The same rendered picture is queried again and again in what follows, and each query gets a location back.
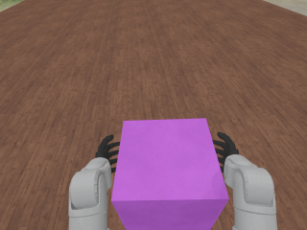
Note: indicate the right robot hand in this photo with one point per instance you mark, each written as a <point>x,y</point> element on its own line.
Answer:
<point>228,146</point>

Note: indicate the robot right forearm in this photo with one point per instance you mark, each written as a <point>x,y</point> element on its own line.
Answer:
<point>253,194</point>

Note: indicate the robot left forearm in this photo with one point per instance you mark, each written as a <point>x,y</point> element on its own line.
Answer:
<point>87,201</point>

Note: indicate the carton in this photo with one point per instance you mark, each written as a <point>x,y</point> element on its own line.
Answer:
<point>168,176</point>

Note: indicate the left robot hand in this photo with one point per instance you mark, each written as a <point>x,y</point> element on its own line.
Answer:
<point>105,147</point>

